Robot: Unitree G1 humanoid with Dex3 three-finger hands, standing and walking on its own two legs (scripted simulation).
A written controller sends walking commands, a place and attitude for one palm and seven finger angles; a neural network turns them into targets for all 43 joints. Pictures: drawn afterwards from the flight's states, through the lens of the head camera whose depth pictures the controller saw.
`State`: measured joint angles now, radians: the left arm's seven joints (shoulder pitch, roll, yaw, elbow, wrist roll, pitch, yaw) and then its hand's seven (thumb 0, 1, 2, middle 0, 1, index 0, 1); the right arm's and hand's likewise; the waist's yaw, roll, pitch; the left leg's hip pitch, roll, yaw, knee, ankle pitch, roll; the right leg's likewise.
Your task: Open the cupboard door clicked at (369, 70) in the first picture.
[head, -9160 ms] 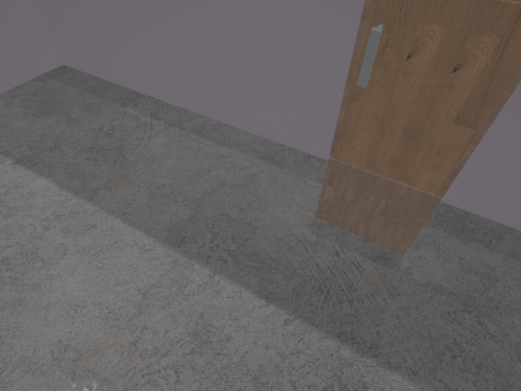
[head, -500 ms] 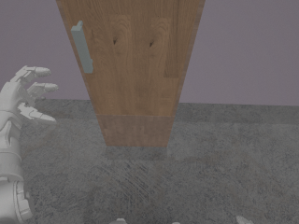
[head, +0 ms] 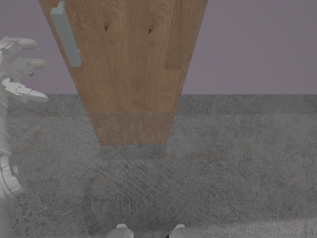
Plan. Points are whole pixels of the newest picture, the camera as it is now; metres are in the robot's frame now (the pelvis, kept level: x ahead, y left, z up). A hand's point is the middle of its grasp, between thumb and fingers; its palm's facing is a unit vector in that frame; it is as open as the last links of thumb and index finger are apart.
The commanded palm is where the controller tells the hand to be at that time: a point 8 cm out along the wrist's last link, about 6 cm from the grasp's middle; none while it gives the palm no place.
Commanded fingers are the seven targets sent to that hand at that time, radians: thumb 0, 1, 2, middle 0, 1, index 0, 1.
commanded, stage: move the hooked fingers beside the handle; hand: left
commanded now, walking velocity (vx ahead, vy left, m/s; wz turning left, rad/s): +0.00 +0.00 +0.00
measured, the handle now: (69, 35) +0.62 +0.22 +0.11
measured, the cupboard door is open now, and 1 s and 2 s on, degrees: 0 0 0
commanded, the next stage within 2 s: slide the fingers in behind the handle in 1.28 s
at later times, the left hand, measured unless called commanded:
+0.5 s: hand (37, 48) +0.55 +0.28 +0.13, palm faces +0.00 -1.00 +0.00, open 14.0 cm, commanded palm +0.55 +0.32 +0.12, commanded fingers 0.00 -0.50 0.30 -0.30 -1.20 -0.30 -1.20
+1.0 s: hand (39, 49) +0.56 +0.28 +0.12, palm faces +0.00 -1.00 +0.00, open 14.0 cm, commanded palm +0.55 +0.31 +0.11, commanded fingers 0.00 -0.50 0.30 -0.30 -1.20 -0.30 -1.20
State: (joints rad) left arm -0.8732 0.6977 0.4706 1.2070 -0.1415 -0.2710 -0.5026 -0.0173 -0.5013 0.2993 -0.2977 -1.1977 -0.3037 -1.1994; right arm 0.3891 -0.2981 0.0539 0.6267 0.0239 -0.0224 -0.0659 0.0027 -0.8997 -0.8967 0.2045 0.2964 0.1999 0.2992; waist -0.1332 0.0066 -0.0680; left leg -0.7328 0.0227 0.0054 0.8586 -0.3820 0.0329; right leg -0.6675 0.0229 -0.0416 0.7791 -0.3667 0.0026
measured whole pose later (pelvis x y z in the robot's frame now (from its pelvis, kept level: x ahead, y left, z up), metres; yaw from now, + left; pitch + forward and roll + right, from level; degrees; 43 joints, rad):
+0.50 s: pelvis +0.01 +0.00 -0.01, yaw -2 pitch +22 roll -5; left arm -1.17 0.95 0.51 1.40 -0.03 -0.22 -0.50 -0.02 -0.50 0.30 -0.30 -1.20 -0.30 -1.20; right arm 0.46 -0.31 0.09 0.61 0.00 0.07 -0.07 0.00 -0.90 -0.90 0.20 0.30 0.20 0.30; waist -0.25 0.02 -0.06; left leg -0.91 0.05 -0.01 0.93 -0.41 0.04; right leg -0.82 0.05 -0.05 0.81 -0.37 0.01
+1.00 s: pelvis +0.02 +0.01 -0.01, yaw -2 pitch +23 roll -6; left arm -1.09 0.86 0.50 1.30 -0.05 -0.21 -0.47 -0.02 -0.50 0.30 -0.30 -1.20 -0.30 -1.20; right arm 0.47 -0.28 0.07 0.60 -0.01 0.11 -0.02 0.00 -0.90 -0.90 0.21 0.30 0.20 0.30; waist -0.22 0.03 -0.08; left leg -0.89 0.05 -0.01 0.93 -0.44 0.04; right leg -0.79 0.05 -0.05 0.77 -0.38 0.01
